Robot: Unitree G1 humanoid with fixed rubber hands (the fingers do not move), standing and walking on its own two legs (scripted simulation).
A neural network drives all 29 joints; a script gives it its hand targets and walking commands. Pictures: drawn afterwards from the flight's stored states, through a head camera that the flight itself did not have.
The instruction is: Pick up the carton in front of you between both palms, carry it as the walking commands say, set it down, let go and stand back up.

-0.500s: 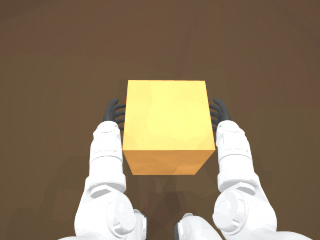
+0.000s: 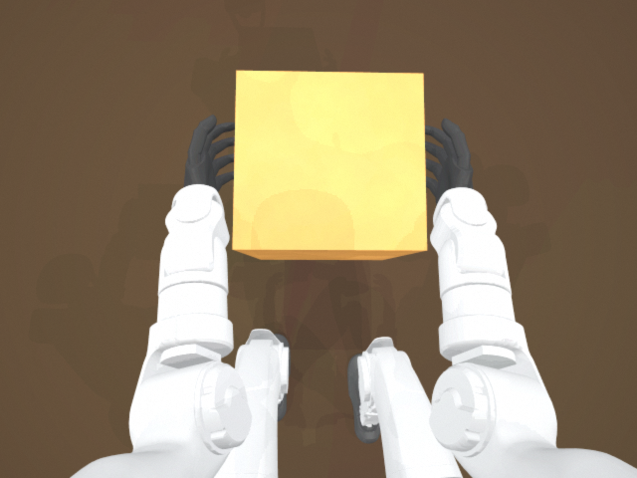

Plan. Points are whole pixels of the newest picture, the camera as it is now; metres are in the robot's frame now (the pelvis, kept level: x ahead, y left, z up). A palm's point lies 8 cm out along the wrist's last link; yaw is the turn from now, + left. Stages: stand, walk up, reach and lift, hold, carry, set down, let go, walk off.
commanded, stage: set down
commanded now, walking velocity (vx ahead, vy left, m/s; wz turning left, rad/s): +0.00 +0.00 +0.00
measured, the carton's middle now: (325, 185) +0.47 +0.01 -0.16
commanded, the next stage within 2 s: none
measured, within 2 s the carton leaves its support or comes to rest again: rests again in 1.24 s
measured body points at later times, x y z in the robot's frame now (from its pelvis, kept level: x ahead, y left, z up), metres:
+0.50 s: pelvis -0.03 +0.01 -0.13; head +0.29 +0.04 +0.18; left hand +0.50 +0.17 -0.25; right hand +0.49 -0.13 -0.25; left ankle +0.08 +0.11 -0.59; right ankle +0.04 -0.11 -0.59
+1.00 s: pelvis -0.04 +0.01 -0.23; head +0.34 +0.03 +0.00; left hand +0.54 +0.18 -0.41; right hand +0.53 -0.12 -0.40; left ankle +0.08 +0.11 -0.59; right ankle +0.04 -0.11 -0.59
